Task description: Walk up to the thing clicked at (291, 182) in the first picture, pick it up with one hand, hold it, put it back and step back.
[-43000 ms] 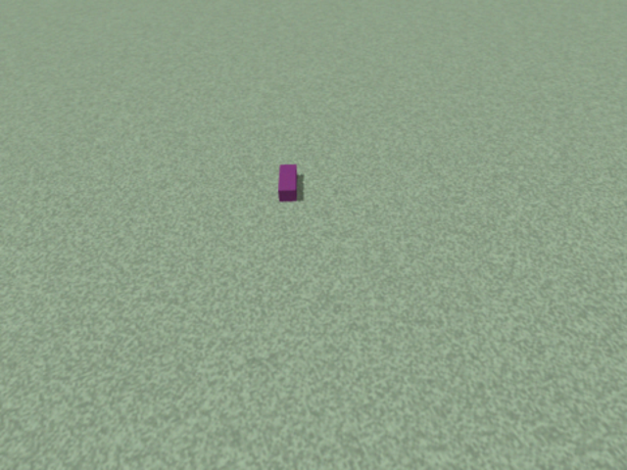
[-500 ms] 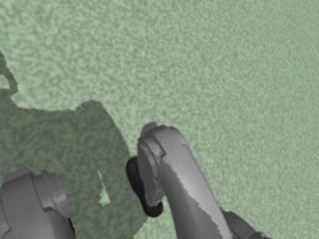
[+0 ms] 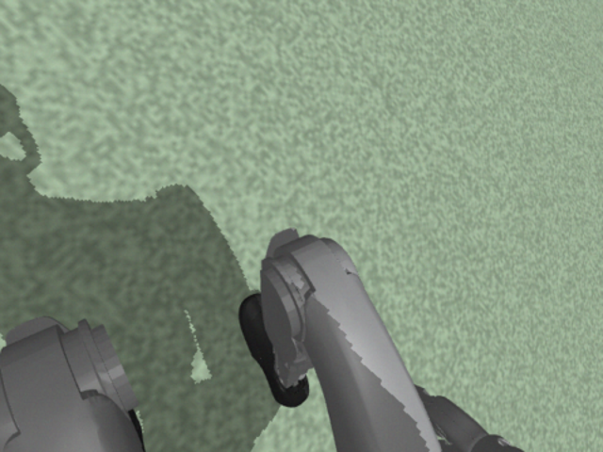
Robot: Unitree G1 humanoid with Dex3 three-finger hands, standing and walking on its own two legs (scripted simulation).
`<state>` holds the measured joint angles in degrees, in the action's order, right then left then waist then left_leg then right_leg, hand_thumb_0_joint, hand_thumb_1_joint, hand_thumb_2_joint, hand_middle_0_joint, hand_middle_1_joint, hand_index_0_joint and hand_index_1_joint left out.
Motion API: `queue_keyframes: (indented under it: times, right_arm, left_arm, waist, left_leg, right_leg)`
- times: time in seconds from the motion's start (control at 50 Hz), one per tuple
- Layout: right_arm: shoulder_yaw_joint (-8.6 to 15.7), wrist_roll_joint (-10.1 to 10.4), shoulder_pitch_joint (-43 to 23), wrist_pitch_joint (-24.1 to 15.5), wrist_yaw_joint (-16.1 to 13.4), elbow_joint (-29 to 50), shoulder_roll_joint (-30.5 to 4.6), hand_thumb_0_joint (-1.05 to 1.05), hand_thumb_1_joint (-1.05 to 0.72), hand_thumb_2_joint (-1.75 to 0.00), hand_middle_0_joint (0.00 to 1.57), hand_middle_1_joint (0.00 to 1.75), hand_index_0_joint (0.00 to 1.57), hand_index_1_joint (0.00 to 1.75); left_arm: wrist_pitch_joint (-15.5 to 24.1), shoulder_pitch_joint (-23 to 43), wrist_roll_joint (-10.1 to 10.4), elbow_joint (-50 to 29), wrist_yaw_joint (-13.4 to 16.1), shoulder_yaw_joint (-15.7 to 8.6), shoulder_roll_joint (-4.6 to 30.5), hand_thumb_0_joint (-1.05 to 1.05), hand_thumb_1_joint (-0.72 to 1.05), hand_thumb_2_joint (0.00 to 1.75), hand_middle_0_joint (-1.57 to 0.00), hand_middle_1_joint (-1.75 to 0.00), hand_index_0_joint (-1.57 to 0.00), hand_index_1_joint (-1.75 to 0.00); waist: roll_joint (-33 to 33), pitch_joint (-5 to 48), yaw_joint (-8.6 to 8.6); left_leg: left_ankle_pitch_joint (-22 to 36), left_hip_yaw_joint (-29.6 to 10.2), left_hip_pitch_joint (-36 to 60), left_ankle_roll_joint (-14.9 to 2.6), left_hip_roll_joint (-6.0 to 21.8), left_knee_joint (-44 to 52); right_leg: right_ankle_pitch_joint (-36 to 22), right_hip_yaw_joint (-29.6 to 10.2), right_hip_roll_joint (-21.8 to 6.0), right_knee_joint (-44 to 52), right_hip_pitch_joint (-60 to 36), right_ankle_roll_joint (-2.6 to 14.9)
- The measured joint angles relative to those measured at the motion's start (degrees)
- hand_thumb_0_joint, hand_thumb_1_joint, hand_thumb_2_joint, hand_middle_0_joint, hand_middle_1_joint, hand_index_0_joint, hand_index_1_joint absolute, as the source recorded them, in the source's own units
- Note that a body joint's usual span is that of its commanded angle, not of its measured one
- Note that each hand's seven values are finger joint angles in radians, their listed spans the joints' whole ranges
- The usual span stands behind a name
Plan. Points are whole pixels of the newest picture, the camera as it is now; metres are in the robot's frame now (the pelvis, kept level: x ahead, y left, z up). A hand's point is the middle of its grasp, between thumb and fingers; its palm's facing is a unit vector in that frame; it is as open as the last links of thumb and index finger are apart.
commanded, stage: open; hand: left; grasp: from above
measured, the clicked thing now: out of the picture +0.46 +0.36 -0.27
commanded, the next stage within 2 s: withdraw in 0.06 s
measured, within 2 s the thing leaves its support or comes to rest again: neither
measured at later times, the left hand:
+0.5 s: hand out of the picture +0.47 +0.38 -0.16, palm faces -0.28 -0.09 -0.95, open 14.1 cm
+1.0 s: hand out of the picture +0.43 +0.36 -0.10, palm faces -0.49 -0.13 -0.86, open 14.0 cm
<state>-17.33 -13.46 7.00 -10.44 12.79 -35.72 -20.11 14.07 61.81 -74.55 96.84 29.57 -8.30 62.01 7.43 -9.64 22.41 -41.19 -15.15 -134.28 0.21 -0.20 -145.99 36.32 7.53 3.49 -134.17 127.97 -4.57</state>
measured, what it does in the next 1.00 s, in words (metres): stands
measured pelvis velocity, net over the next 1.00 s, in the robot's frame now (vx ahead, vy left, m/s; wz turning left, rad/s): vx -0.01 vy -0.01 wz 0.11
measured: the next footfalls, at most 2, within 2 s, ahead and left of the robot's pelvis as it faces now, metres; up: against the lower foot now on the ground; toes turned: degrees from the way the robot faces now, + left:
none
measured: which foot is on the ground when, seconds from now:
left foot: down 0.00-1.00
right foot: down 0.00-1.00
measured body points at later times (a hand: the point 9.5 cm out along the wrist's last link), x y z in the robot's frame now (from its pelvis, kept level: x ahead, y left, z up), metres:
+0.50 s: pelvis +0.01 +0.00 +0.01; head +0.25 +0.13 +0.37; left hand +0.48 +0.38 -0.11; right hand +0.07 -0.25 -0.05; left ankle +0.06 +0.12 -0.27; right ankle +0.13 -0.13 -0.27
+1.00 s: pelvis -0.01 -0.01 +0.04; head +0.22 +0.10 +0.41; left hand +0.46 +0.36 -0.05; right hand +0.08 -0.29 -0.04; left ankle +0.06 +0.12 -0.27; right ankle +0.13 -0.13 -0.27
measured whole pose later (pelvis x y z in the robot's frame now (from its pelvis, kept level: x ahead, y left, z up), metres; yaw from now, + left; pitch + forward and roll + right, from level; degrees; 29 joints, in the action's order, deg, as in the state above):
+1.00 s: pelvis -0.01 -0.01 +0.04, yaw +6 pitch +33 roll -10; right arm -7.7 -6.8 10.2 2.0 6.2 -36.0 -19.7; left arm 15.7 58.9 -69.6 76.7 8.3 -2.7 50.2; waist 1.0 0.3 15.0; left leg -36.6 -9.2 -130.9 0.3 -0.9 -134.5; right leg 34.8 3.4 0.8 -127.5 126.1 -3.2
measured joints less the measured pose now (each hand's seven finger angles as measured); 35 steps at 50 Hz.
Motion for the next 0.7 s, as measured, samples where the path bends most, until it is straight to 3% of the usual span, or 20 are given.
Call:
queue_keyframes:
  times: [0.2,0.3,0.44,0.48,0.56,0.7]
  right_arm:
    - [-0.1,-0.1,-0.2,0.3,-0.5,0.0,-0.1,0.0,-0.89,-0.89,0.2,0.3,0.21,0.3]
    - [0.4,0.1,0.4,-0.1,-0.5,0.1,0.0,0.0,-0.9,-0.89,0.2,0.3,0.21,0.3]
    - [3.8,1.3,2.7,1.1,0.4,-1.6,1.3,0.0,-0.91,-0.9,0.2,0.3,0.21,0.3]
    - [5.4,2.2,3.2,1.9,0.7,-2.0,1.8,0.0,-0.91,-0.9,0.2,0.3,0.21,0.3]
    - [7.8,4.0,2.9,4.0,0.9,-2.9,2.3,0.0,-0.9,-0.9,0.2,0.3,0.21,0.3]
    - [10.6,6.8,1.5,7.7,-1.2,-0.8,2.6,0.0,-0.91,-0.9,0.2,0.3,0.21,0.3]
  left_arm:
    - [0.8,0.2,-1.0,0.2,0.9,0.7,0.2,0.0,-0.5,1.04,-0.09,-1.03,-0.08,-1.03]
    - [0.1,-0.1,-1.2,-2.0,1.0,-0.2,-0.2,0.0,-0.5,1.02,-0.09,-1.03,-0.09,-1.03]
    - [-2.8,-4.8,0.3,-13.6,-1.4,-1.1,-5.6,0.01,-0.53,1.0,-0.09,-1.02,-0.09,-1.01]
    - [-4.3,-6.2,1.4,-16.9,-2.7,-0.9,-7.6,0.01,-0.53,1.0,-0.09,-1.02,-0.09,-1.01]
    - [-7.7,-6.2,4.2,-19.5,-7.1,1.9,-10.5,0.01,-0.52,1.0,-0.09,-1.01,-0.09,-1.0]
    - [-9.6,-3.9,8.9,-22.1,-19.1,6.8,-13.4,0.0,-0.52,1.01,-0.09,-1.01,-0.08,-1.01]
  waist:
    - [0.4,0.1,-0.03]
    - [0.4,0.5,-0.37]
    - [-2.6,5.5,-2.9]
    - [-4.1,7.9,-3.89]
    - [-6.8,11.6,-5.96]
    - [-9.2,12.5,-8.34]
  left_leg:
    - [0.2,0.1,0.0,-0.14,0.1,0.0]
    - [0.2,0.1,-0.1,-0.17,0.1,0.1]
    - [-0.5,1.0,-0.6,-0.03,-0.1,1.5]
    - [-0.7,1.7,-0.6,-0.11,-0.2,2.4]
    - [-0.5,3.6,0.2,-0.61,-0.2,4.7]
    - [1.5,6.3,3.7,-1.09,-0.3,10.3]
  right_leg:
    - [-0.3,0.0,0.1,0.1,0.0,0.14]
    - [-0.2,0.0,0.1,0.2,0.1,0.47]
    - [0.9,-0.5,-0.7,0.8,0.6,1.23]
    - [1.4,-1.0,-1.1,1.2,0.7,1.43]
    - [2.0,-2.4,-1.7,2.4,0.2,1.15]
    - [1.2,-4.3,-2.6,6.2,-2.8,1.36]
